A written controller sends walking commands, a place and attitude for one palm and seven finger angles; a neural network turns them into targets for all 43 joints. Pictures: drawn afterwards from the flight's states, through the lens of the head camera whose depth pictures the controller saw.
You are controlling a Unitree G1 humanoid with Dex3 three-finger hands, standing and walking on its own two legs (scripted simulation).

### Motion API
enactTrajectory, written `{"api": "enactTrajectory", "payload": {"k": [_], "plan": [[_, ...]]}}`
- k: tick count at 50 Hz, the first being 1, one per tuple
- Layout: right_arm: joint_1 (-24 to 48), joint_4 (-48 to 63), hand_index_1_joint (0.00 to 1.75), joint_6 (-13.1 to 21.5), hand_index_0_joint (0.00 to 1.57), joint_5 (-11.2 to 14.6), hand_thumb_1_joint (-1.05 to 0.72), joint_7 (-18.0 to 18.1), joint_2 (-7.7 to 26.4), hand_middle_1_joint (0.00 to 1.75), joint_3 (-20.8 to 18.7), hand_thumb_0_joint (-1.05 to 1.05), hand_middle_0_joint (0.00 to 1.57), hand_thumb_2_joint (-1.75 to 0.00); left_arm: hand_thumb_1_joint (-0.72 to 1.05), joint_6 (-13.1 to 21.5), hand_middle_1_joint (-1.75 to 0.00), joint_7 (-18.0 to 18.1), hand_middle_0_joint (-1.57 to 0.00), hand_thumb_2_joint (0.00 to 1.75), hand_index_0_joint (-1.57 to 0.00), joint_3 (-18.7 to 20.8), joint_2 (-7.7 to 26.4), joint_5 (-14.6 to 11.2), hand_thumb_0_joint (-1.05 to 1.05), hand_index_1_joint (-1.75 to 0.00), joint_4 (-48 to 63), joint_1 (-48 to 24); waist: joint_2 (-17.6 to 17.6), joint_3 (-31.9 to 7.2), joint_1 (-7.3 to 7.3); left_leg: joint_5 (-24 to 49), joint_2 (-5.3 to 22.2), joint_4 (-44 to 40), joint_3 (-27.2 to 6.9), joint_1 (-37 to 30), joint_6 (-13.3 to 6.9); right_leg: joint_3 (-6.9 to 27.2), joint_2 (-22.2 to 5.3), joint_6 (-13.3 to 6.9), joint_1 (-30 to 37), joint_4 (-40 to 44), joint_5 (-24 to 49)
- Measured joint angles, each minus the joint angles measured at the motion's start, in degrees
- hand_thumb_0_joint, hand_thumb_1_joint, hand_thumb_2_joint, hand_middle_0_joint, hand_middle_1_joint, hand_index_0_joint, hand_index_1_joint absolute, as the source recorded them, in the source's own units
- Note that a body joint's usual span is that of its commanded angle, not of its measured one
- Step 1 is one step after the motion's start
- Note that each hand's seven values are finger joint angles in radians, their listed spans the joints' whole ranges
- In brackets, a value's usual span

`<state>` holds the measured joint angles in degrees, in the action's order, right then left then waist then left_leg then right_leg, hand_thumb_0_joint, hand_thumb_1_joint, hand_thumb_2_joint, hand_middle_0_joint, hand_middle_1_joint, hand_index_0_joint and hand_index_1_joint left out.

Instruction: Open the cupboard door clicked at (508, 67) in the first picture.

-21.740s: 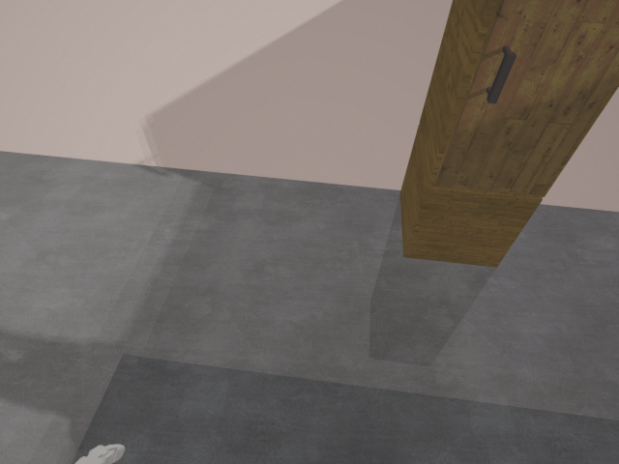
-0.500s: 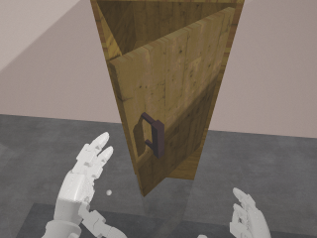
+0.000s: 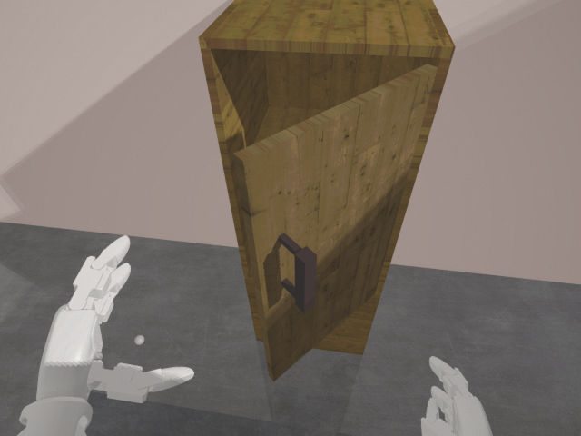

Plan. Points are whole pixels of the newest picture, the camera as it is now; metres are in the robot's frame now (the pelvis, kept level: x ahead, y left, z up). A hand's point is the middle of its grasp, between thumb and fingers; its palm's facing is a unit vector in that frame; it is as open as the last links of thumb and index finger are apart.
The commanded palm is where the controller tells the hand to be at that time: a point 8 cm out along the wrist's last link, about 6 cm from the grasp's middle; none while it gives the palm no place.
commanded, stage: draw the hand back to the body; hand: left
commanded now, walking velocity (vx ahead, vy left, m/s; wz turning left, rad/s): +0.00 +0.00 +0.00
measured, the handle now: (295, 273) +0.33 +0.03 +0.07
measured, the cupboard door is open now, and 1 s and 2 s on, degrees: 49 49 49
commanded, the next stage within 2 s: step back with the hand held close in 0.84 s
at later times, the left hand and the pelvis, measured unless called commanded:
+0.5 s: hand (58, 288) +0.20 +0.25 +0.19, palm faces +0.47 -0.79 -0.41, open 8.7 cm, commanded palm +0.15 +0.29 +0.20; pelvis +0.01 +0.00 +0.02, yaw -1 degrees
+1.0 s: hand (62, 291) +0.20 +0.25 +0.19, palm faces +0.46 -0.80 -0.39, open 7.4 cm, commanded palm +0.15 +0.29 +0.20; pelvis +0.01 -0.01 +0.03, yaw -1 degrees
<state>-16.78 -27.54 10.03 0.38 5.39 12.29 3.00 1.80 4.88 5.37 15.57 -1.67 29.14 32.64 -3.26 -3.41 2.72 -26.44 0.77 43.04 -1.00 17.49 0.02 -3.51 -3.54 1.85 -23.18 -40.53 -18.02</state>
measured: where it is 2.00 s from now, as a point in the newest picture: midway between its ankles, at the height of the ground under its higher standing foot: outside the picture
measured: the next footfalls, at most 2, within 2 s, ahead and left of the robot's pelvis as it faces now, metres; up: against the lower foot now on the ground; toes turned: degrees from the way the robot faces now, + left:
none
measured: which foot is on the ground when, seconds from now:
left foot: down 0.00-1.00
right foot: down 0.00-1.00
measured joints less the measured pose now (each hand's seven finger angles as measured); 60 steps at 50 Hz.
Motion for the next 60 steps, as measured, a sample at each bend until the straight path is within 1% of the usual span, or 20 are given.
{"api": "enactTrajectory", "payload": {"k": [5,14,26,30,33,37,49,50,54,57,60], "plan": [[0.7,-2.8,0.30,0.4,0.20,-0.4,-0.91,-0.1,-0.2,0.30,0.2,0.01,0.20,-0.90,-0.02,0.8,-0.30,1.1,-0.18,0.50,-0.17,2.0,0.7,0.4,-0.01,-0.30,-0.8,-0.2,-0.3,1.4,0.33,2.0,-0.2,-4.7,0.4,-4.2,-0.1,0.2,-0.1,0.1,3.9,4.1,1.7],[2.7,-6.3,0.30,0.5,0.20,-0.6,-0.91,-0.3,0.1,0.30,-0.7,0.01,0.20,-0.90,0.28,2.3,-0.30,1.9,-0.19,0.63,-0.19,7.6,1.9,0.3,0.00,-0.30,-3.2,-2.8,-0.7,3.0,1.03,4.8,-0.2,-11.2,0.9,-10.0,0.0,0.5,0.2,0.1,9.2,9.8,4.1],[4.9,-8.4,0.30,0.0,0.20,-0.7,-0.91,-0.5,0.5,0.30,-2.0,0.01,0.20,-0.90,0.69,3.7,-0.30,2.2,-0.21,0.81,-0.20,14.7,3.5,-0.5,0.01,-0.31,-6.0,-7.0,-0.7,4.0,1.51,7.0,0.4,-16.4,1.2,-14.1,0.4,0.5,0.9,-0.3,12.9,14.3,6.0],[5.2,-8.7,0.30,-0.5,0.20,-0.7,-0.91,-0.9,0.7,0.30,-2.4,0.01,0.20,-0.90,0.79,3.8,-0.30,2.1,-0.21,0.85,-0.21,14.9,2.7,-0.8,0.01,-0.30,-6.7,-7.3,-0.8,4.2,1.52,7.6,0.5,-17.4,1.2,-14.6,0.5,0.5,1.0,-0.4,13.5,15.3,6.5],[5.3,-8.9,0.30,-0.9,0.20,-0.7,-0.91,-1.0,0.7,0.30,-2.5,0.01,0.20,-0.90,0.84,3.6,-0.30,1.9,-0.21,0.87,-0.21,14.0,2.0,-0.7,0.01,-0.30,-7.1,-7.1,-0.8,4.5,1.53,7.9,0.5,-17.9,1.3,-14.9,0.5,0.6,1.1,-0.4,13.6,15.7,6.8],[5.2,-9.1,0.30,-1.0,0.20,-0.8,-0.91,-0.8,0.5,0.30,-2.6,0.01,0.20,-0.90,0.87,3.3,-0.30,1.8,-0.21,0.88,-0.21,13.3,1.9,-0.6,0.01,-0.31,-7.3,-6.8,-0.6,4.8,1.49,8.1,0.6,-18.2,1.3,-15.2,0.6,0.6,1.2,-0.5,13.9,16.0,7.0],[5.0,-9.8,0.30,-0.6,0.20,-0.8,-0.91,-0.9,-0.1,0.30,-2.4,0.01,0.20,-0.90,0.89,3.7,-0.30,1.9,-0.21,0.89,-0.21,13.8,2.2,-0.4,0.01,-0.31,-7.6,-7.3,-0.5,4.9,1.44,8.4,0.8,-18.7,1.4,-15.9,0.6,0.7,1.4,-0.6,14.7,16.7,7.5],[5.0,-9.5,0.30,-1.0,0.20,-0.8,-0.91,-0.9,0.0,0.30,-2.3,0.01,0.20,-0.90,0.89,4.0,-0.30,1.8,-0.21,0.89,-0.21,14.2,2.3,-0.3,0.01,-0.31,-7.7,-7.6,-0.6,4.8,1.29,8.4,0.8,-18.5,1.3,-15.5,0.6,0.5,1.4,-0.5,14.5,16.8,7.6],[6.2,-7.8,0.30,-3.5,0.20,-1.0,-0.91,-1.3,0.4,0.30,-1.7,0.01,0.20,-0.90,0.89,6.6,-0.30,1.7,-0.21,0.89,-0.21,16.9,3.3,0.0,0.01,-0.31,-8.1,-7.5,-0.2,4.5,-0.39,8.5,1.0,-17.2,1.2,-12.4,0.5,0.4,1.5,-0.4,12.3,17.5,8.7],[7.0,-6.2,0.30,-5.0,0.20,-1.0,-0.91,-1.4,0.8,0.30,-2.1,0.01,0.20,-0.90,0.89,7.2,-0.30,1.8,-0.21,0.90,-0.21,17.1,3.9,0.1,0.01,-0.31,-7.2,-6.1,0.4,5.1,-1.37,9.1,0.5,-17.1,1.7,-10.5,0.3,1.0,1.2,-0.2,10.3,17.5,9.6],[7.2,-4.9,0.30,-6.3,0.20,-0.9,-0.91,-1.3,1.2,0.30,-2.8,0.01,0.20,-0.90,0.89,7.1,-0.30,1.8,-0.21,0.90,-0.21,16.8,4.8,0.3,0.01,-0.31,-5.0,-4.1,1.2,5.7,-2.04,9.7,0.0,-16.8,2.2,-9.0,0.0,1.6,0.6,0.1,8.5,16.8,10.2]]}}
